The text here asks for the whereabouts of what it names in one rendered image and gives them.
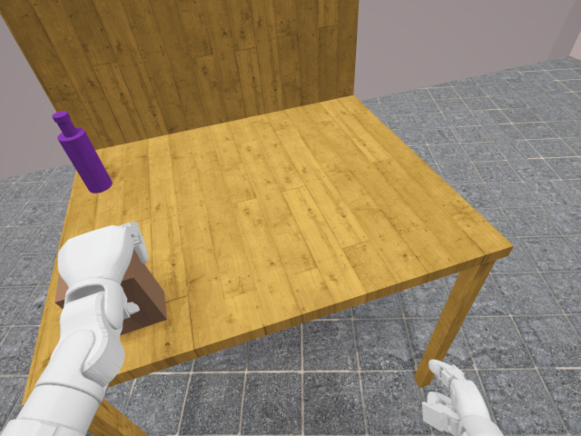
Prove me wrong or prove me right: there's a right robot hand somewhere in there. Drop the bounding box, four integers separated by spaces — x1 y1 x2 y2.
422 360 490 436

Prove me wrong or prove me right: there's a left robot hand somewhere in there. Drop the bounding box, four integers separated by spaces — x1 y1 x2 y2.
58 222 148 319

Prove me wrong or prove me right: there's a robot right forearm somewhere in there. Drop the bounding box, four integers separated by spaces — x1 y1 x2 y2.
458 416 504 436

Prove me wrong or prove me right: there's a table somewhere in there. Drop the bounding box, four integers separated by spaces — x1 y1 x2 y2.
0 0 514 436

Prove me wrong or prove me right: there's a sponge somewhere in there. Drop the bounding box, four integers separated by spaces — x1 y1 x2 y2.
54 249 167 335

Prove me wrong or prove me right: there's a robot left forearm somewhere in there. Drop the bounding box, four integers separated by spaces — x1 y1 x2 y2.
0 278 124 436

